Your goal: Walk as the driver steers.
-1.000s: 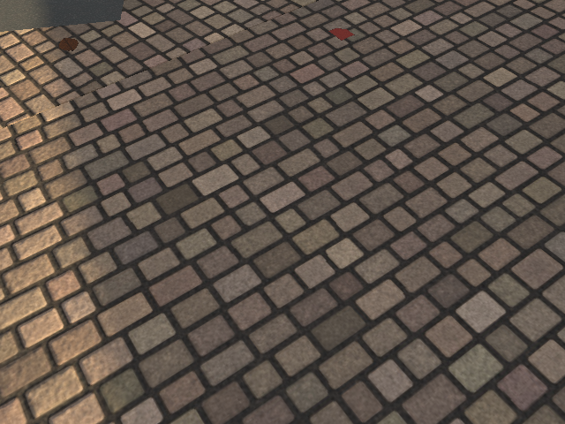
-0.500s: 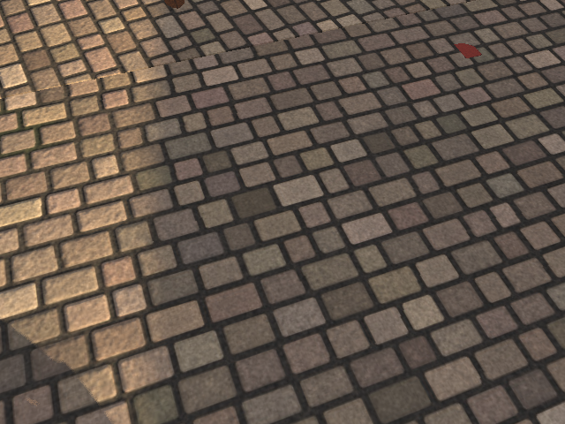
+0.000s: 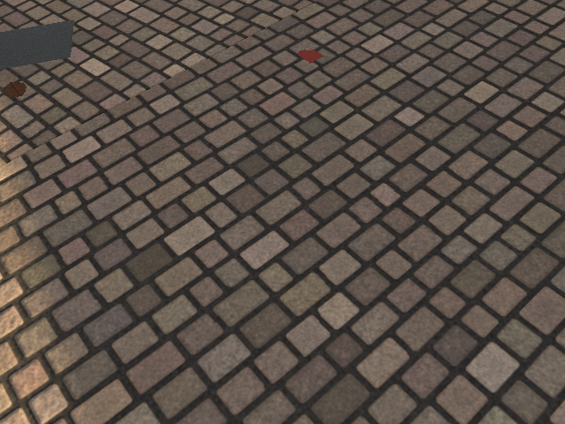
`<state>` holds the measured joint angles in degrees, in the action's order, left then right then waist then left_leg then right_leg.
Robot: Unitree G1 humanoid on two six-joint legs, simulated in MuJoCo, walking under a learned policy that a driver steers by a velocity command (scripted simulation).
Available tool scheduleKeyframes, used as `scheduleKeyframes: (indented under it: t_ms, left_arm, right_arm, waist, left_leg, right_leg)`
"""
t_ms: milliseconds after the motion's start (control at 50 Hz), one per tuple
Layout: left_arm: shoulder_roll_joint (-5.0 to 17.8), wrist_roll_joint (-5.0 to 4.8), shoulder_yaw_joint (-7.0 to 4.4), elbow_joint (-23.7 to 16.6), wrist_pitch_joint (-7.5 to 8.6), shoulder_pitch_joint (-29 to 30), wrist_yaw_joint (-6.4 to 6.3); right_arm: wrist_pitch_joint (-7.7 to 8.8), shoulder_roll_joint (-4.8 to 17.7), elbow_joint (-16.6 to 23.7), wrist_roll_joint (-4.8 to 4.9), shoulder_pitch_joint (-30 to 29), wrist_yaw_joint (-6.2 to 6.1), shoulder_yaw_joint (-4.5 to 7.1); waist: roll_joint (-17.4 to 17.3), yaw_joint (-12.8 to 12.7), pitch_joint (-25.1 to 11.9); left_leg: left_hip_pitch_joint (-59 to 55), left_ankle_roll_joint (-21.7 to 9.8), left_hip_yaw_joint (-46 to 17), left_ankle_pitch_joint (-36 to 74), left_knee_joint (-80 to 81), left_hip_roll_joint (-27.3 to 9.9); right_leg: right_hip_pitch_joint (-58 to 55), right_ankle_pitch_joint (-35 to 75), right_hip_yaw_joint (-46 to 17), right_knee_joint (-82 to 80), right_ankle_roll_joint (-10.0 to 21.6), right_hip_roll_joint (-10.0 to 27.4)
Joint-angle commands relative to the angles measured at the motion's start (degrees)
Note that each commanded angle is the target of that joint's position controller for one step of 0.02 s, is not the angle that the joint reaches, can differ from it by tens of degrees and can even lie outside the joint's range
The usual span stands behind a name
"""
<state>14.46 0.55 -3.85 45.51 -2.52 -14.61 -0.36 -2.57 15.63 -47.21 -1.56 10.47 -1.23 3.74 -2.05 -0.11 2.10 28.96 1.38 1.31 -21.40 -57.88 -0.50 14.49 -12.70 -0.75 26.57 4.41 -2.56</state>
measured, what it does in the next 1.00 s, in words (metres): steps on the spot: left foot, then right foot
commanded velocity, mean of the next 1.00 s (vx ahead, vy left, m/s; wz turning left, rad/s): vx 0.00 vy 0.00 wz -0.21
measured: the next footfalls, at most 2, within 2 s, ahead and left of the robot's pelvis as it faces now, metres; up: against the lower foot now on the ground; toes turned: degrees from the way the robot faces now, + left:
left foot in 0.34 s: +0.05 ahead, +0.12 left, +0.00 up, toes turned -11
right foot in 0.64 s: -0.02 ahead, -0.09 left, +0.00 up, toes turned -6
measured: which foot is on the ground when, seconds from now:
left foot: up 0.00-0.32, down 0.34-1.00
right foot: down 0.00-0.34, up 0.36-0.62, down 0.64-1.00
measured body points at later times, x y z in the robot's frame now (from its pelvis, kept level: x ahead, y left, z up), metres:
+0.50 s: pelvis +0.00 +0.04 +0.00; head +0.02 +0.06 +0.45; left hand +0.14 +0.28 -0.14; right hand +0.06 -0.24 -0.11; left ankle +0.01 +0.13 -0.74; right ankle -0.05 -0.08 -0.70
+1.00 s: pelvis -0.02 +0.02 +0.00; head -0.02 +0.02 +0.45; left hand +0.07 +0.26 -0.14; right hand -0.03 -0.24 -0.15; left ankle +0.01 +0.13 -0.74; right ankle -0.06 -0.08 -0.74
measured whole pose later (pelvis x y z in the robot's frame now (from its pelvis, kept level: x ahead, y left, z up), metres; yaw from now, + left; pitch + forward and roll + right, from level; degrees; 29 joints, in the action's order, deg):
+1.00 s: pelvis -0.02 +0.02 +0.00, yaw -10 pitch -2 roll +0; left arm 12.6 0.5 -0.2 61.0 -0.2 -12.0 -2.0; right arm -0.8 13.4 -59.7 -0.7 13.1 -1.2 1.1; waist -0.3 0.8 2.2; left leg 8.9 -0.5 -0.6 -9.9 -21.1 0.9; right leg 5.4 -13.2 -3.3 21.0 1.6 -2.6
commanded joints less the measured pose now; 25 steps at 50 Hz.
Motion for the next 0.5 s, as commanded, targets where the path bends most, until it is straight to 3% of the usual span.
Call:
scheduleKeyframes:
  t_ms: [20,120,200,280,320,340,360,380,400,420,440,460,500]
  left_arm:
    - [8.3,-0.5,-1.99,-4.0,1.21,0.6,0.05]
    - [10.0,0.1,-2.62,-3.7,1.0,-2.6,-0.26]
    - [10.2,0.64,-2.59,-4.3,0.84,-1.0,0.07]
    - [9.8,0.78,-2.14,-4.1,0.49,1.7,0.26]
    - [9.0,-0.04,-1.58,-3.9,0.19,3.9,-0.03]
    - [6.5,-0.18,-0.77,-4.2,0.41,2.8,-0.14]
    - [2.8,-0.37,0.24,-4.3,0.72,-0.6,-0.21]
    - [7.3,0.44,-0.95,-3.8,0.35,1.4,-0.59]
    - [8.3,0.43,-1.32,-3.0,0.11,1.4,-0.55]
    - [7.5,0.28,-1.29,-1.8,-0.02,1.0,-0.27]
    - [7.0,0.22,-1.2,-0.9,-0.11,0.2,-0.04]
    - [6.4,0.45,-1.0,-0.4,-0.25,-0.2,0.24]
    - [4.9,0.3,-0.23,0.7,-0.28,0.4,0.28]
  right_arm:
    - [0.36,4.0,3.0,0.12,0.9,0.1,1.08]
    - [0.02,4.0,5.0,0.58,-2.0,-0.53,0.7]
    - [0.43,3.8,5.4,1.07,-1.2,-0.73,0.28]
    - [0.88,3.7,5.3,1.58,1.6,-1.02,-0.02]
    - [1.61,2.8,4.3,1.21,5.2,-1.28,-0.4]
    - [2.21,5.5,4.8,0.22,4.6,-1.64,-0.08]
    - [2.54,9.2,6.6,-0.23,1.1,-1.64,0.06]
    - [2.5,10.1,6.1,-0.17,0.8,-1.11,0.36]
    - [2.78,6.9,6.0,0.2,-0.3,-0.64,-0.47]
    - [2.98,5.0,5.9,0.63,-2.7,-0.46,-1.05]
    - [2.97,4.6,6.0,0.45,-3.9,-0.53,-1.24]
    - [3.11,4.6,5.5,0.62,-3.4,-0.79,-1.36]
    - [3.06,4.8,4.2,0.69,-1.2,-0.75,-1.36]
  waist:
    - [6.3,0.5,-4.9]
    - [8.7,-2.0,-4.1]
    - [8.8,-2.1,-5.2]
    - [9.2,-0.8,-5.6]
    - [7.5,1.9,-5.2]
    - [1.4,0.8,-5.0]
    - [-8.8,-1.9,-5.4]
    - [-10.1,0.0,-3.7]
    - [-5.6,-0.9,-2.2]
    - [-4.4,-1.9,-0.6]
    - [-5.2,-2.4,-0.9]
    - [-6.7,-2.3,-1.2]
    - [-6.2,-1.0,-2.4]
  left_leg:
    - [5.0,0.9,-2.6,1.2,-2.7,-0.1]
    - [4.9,1.5,-3.7,-1.1,5.9,0.4]
    - [-1.8,0.4,-3.2,-2.4,11.7,1.3]
    - [-11.3,-1.5,-1.9,-1.7,21.2,2.6]
    - [-20.7,-2.8,-1.8,8.2,36.5,2.1]
    - [-24.1,-4.3,-9.9,7.9,42.8,-5.3]
    - [-26.9,-8.1,-24.5,14.6,46.9,-18.0]
    - [-17.0,-14.8,-26.3,21.3,44.8,-21.7]
    - [-15.5,-15.6,-23.3,22.0,45.0,-18.9]
    - [-14.5,-14.1,-18.4,21.9,44.4,-15.4]
    - [-15.6,-12.2,-14.7,23.3,43.6,-12.2]
    - [-18.0,-11.7,-12.8,27.1,42.5,-10.9]
    - [-22.0,-11.6,-10.6,32.5,40.1,-9.7]
  right_leg:
    - [-8.9,21.9,-14.9,-8.2,9.0,12.9]
    - [-11.1,17.4,-20.1,-7.7,10.2,13.1]
    - [-7.9,18.9,-21.3,-6.4,10.0,12.6]
    - [-4.2,21.9,-22.7,-4.6,7.8,11.7]
    - [0.3,16.8,-21.9,-2.1,4.0,9.0]
    - [4.2,7.2,-19.2,1.9,0.7,5.5]
    - [10.3,-9.6,-10.5,9.7,-2.1,-2.9]
    - [6.8,-19.6,-6.5,17.1,-2.8,-4.3]
    - [5.5,-17.7,-8.0,21.8,-3.1,-3.1]
    - [4.9,-14.5,-7.9,23.6,-3.7,-2.6]
    - [4.6,-12.6,-7.2,24.2,-4.3,-2.7]
    - [5.1,-12.0,-6.6,22.8,-4.9,-2.3]
    - [4.1,-12.5,-4.3,17.4,-6.1,-1.6]
Keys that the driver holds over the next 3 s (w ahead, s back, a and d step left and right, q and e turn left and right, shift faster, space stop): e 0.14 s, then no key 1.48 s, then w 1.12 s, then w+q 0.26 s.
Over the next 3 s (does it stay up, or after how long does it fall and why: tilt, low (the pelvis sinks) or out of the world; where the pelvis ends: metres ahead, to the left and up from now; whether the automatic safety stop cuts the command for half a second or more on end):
stays up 0.64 -0.02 -0.02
